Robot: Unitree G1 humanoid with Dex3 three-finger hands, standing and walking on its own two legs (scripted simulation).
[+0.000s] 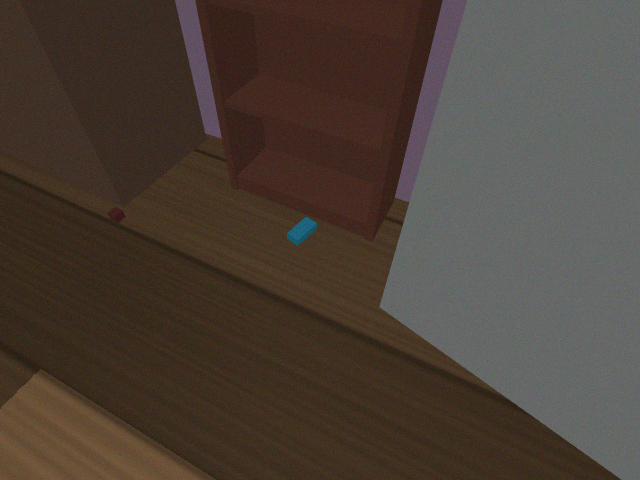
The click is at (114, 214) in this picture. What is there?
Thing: cube
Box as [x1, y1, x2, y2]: [108, 207, 124, 222]
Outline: 114,207 108,212 108,214 111,219 118,222 124,217 124,215 120,209
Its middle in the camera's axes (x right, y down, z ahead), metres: -0.88 -0.09 +1.68
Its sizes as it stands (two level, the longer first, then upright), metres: 0.042 0.042 0.042
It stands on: the floor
